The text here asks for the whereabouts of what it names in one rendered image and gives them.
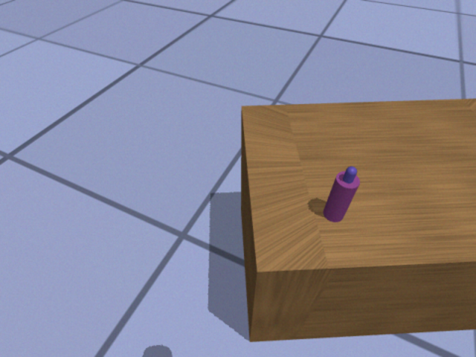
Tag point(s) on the bottle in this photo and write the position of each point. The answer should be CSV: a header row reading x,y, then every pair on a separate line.
x,y
343,190

